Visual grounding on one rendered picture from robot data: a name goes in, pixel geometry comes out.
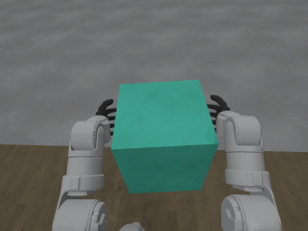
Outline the robot right upper arm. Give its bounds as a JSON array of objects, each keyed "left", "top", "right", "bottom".
[{"left": 221, "top": 194, "right": 281, "bottom": 231}]

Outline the right robot forearm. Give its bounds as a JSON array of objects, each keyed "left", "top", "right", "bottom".
[{"left": 216, "top": 111, "right": 282, "bottom": 231}]

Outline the left robot forearm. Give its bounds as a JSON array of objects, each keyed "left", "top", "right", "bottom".
[{"left": 52, "top": 115, "right": 111, "bottom": 231}]

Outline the carton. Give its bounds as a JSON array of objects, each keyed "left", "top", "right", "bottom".
[{"left": 111, "top": 80, "right": 219, "bottom": 193}]

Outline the robot left hand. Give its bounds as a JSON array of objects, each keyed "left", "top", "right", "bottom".
[{"left": 95, "top": 99, "right": 116, "bottom": 136}]

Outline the robot left upper arm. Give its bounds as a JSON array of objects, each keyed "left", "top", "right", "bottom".
[{"left": 53, "top": 199, "right": 108, "bottom": 231}]

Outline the robot right hand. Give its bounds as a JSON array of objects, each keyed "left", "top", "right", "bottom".
[{"left": 207, "top": 94, "right": 230, "bottom": 132}]

